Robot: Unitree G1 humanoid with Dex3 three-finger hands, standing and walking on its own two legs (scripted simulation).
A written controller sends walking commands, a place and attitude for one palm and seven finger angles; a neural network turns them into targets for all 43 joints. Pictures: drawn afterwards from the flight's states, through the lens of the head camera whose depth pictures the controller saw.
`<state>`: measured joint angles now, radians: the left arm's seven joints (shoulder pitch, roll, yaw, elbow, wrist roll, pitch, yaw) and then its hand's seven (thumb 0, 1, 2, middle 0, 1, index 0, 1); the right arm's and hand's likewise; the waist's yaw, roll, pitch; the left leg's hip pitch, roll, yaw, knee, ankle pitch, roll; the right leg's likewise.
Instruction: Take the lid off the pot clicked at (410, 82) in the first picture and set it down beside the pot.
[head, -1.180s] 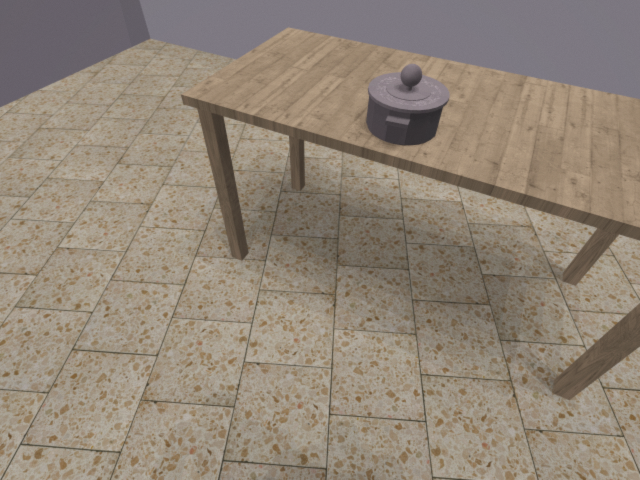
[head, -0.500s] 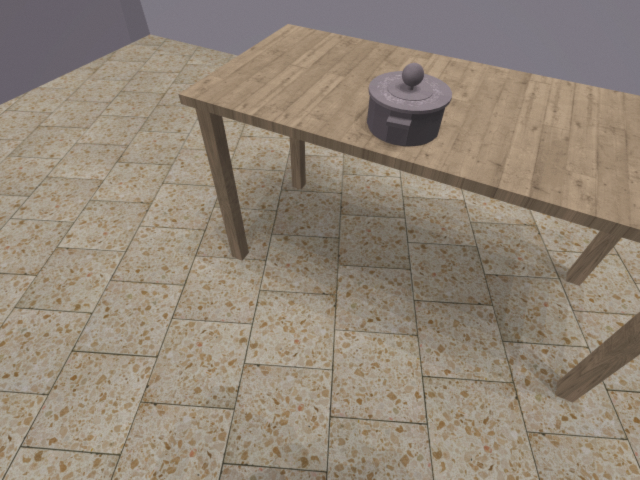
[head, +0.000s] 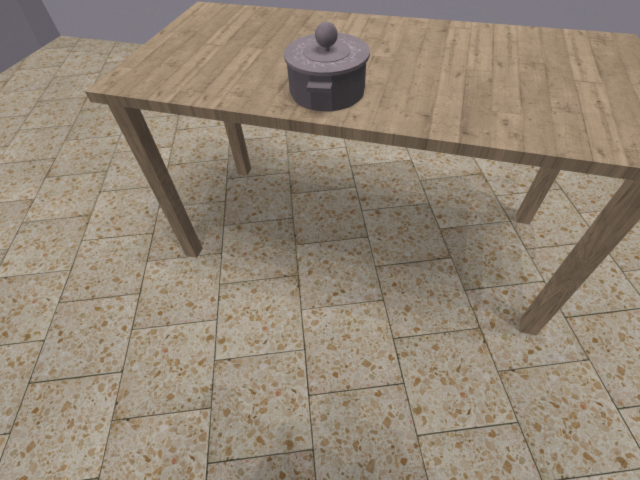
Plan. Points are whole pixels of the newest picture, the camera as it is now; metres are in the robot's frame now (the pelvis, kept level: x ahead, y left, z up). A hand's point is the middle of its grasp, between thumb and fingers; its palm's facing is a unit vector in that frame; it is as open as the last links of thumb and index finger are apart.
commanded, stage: turn to face it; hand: left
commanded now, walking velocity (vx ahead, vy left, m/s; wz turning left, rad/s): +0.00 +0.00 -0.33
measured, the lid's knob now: (326, 34) +0.95 +0.07 +0.10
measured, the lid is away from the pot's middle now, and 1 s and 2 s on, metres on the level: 0.00 0.00 0.00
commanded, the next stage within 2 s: take the last steps up to it in 0.32 s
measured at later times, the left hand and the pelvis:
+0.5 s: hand out of the picture +0.05 +0.21 -0.16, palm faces -0.04 -0.98 -0.21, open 7.4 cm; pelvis +0.00 +0.03 +0.01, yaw -8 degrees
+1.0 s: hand (228, 456) +0.17 +0.16 -0.14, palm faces -0.09 -0.97 -0.23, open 7.3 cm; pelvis +0.09 -0.02 +0.02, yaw -10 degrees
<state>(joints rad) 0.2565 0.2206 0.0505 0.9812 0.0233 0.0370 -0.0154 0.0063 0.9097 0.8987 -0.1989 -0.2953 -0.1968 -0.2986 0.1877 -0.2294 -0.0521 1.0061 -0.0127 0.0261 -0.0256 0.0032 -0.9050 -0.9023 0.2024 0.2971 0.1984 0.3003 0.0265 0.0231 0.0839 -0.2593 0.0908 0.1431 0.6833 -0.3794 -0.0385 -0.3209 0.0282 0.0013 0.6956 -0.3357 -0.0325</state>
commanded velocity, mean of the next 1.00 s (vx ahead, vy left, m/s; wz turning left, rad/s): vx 0.18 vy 0.05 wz -0.09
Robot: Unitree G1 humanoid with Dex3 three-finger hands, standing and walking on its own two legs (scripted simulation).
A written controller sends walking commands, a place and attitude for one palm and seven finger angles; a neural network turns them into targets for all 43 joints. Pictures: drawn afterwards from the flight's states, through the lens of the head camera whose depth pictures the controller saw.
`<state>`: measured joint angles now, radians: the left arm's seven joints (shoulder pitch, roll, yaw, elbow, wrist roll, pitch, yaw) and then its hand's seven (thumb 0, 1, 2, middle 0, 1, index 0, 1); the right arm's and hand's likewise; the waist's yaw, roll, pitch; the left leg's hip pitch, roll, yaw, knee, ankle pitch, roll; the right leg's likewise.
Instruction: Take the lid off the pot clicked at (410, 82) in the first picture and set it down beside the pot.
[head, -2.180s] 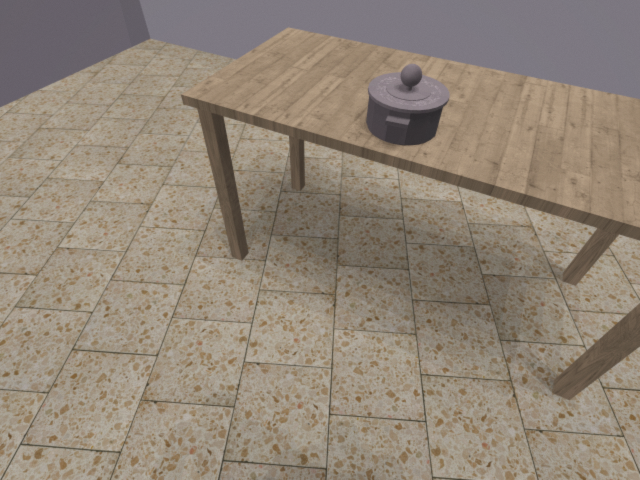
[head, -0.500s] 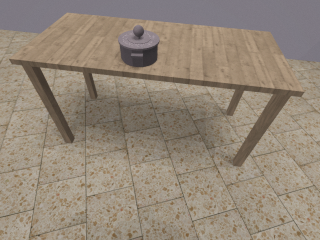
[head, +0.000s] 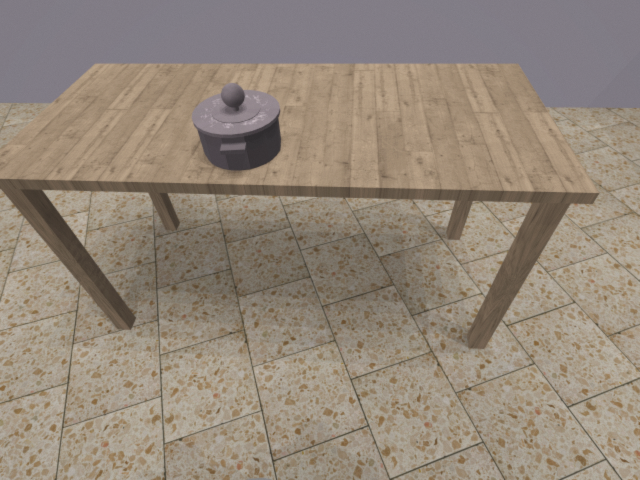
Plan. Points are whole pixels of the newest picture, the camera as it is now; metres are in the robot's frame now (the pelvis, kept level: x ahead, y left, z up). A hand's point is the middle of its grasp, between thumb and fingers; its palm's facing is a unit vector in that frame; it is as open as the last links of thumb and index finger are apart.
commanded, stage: take the last steps up to it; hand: left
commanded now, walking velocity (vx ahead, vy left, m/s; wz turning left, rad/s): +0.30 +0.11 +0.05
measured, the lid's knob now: (232, 95) +0.83 +0.22 +0.08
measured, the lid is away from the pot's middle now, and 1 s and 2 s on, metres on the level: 0.00 0.00 0.00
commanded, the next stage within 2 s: come to a stop and stand still in 0.70 s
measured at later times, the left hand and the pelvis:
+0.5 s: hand out of the picture +0.14 +0.28 -0.19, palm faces +0.11 -0.98 -0.18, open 7.4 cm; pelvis +0.18 +0.10 -0.01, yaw +0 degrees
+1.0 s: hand (191, 331) +0.40 +0.27 -0.17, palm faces +0.01 -0.98 -0.21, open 7.2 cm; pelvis +0.31 +0.10 -0.01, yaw -2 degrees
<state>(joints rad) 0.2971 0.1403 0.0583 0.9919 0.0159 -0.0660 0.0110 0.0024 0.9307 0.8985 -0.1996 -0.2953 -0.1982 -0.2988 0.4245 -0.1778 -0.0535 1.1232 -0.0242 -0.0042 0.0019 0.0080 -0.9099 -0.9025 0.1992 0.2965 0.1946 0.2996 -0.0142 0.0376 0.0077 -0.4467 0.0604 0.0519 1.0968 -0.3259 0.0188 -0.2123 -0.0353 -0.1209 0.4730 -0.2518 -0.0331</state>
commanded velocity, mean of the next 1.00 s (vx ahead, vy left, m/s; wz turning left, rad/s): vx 0.12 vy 0.05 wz -0.04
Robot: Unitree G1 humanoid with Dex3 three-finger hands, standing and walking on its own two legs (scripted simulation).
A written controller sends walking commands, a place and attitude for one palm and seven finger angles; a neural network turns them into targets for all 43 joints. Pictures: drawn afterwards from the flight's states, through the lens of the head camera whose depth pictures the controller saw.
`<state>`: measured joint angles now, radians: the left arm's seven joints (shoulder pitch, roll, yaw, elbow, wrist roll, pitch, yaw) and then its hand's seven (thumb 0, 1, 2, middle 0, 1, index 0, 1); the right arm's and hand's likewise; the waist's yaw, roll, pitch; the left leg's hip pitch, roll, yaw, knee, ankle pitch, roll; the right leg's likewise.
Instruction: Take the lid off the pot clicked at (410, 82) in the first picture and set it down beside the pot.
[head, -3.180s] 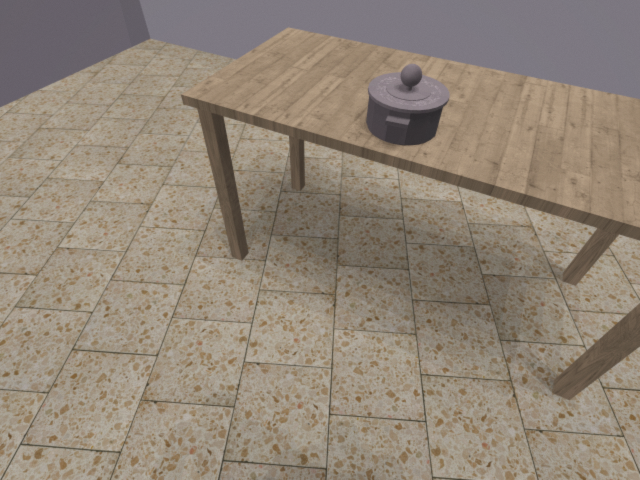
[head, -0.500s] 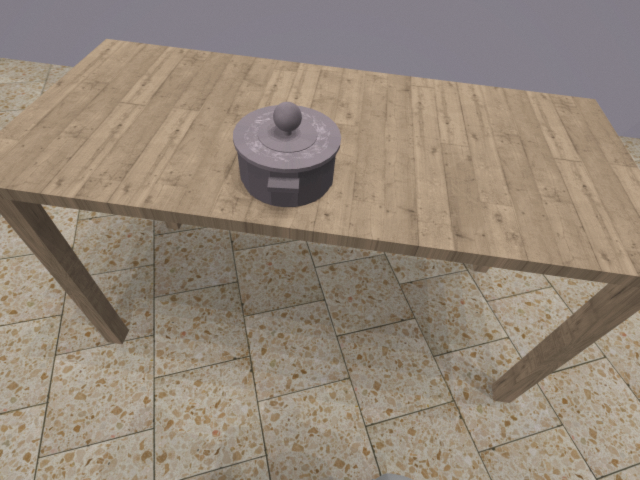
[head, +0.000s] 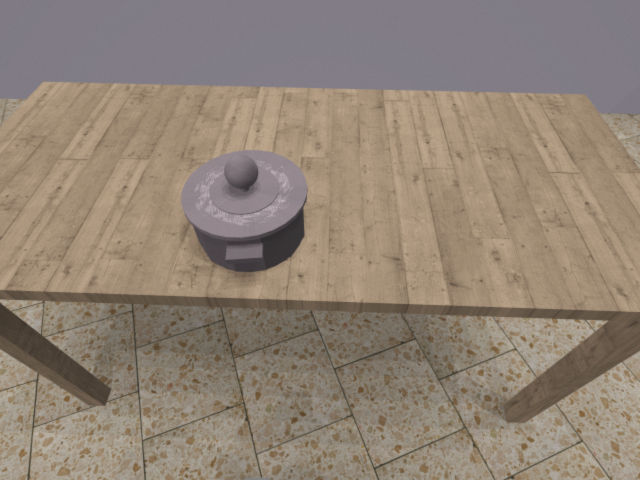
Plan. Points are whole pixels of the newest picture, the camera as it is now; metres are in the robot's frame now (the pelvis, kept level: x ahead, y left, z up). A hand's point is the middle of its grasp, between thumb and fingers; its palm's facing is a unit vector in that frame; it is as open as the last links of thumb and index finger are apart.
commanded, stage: come to a stop and stand still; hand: left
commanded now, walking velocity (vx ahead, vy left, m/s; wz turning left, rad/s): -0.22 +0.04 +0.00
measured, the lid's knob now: (241, 172) +0.51 +0.14 +0.09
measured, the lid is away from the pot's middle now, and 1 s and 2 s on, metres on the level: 0.00 0.00 0.00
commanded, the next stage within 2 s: look again from close up in 1.50 s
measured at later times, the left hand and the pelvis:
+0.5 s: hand out of the picture -0.01 +0.23 -0.17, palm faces +0.02 -0.97 -0.22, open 7.4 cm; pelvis -0.03 +0.03 +0.01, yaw -1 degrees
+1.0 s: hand out of the picture -0.05 +0.14 -0.17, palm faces +0.06 -0.99 -0.13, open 7.4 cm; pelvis -0.02 +0.00 +0.00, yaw +0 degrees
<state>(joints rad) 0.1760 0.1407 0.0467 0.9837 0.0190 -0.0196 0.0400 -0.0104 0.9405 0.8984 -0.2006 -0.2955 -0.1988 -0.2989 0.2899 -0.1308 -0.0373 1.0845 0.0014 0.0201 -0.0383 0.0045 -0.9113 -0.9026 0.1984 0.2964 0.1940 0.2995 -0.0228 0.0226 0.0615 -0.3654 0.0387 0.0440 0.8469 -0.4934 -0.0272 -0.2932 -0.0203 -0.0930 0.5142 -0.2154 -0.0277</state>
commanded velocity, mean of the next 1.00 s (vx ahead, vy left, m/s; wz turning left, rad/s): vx -0.01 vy -0.04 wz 0.00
